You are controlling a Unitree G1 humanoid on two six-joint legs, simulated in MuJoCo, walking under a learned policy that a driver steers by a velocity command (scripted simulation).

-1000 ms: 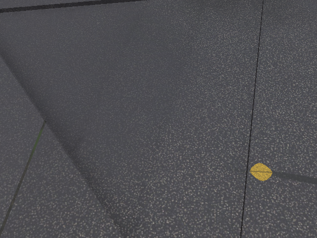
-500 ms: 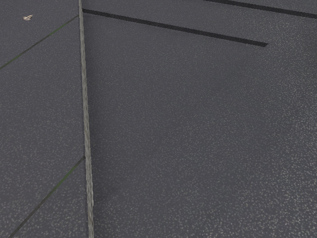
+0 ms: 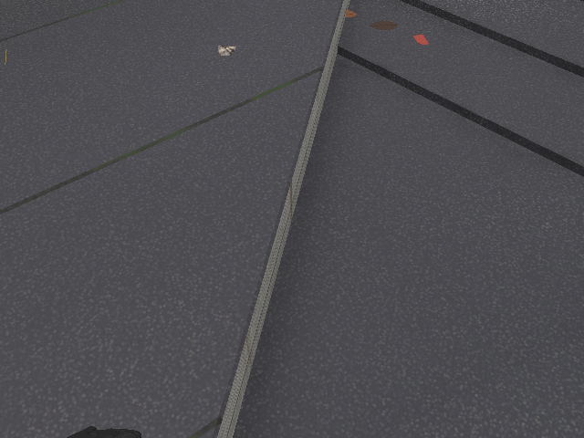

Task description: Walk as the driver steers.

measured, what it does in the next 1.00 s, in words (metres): goes down: right foot 0.04 m lower, then left foot 0.04 m lower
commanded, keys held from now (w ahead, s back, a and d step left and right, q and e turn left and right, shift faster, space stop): shift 1.00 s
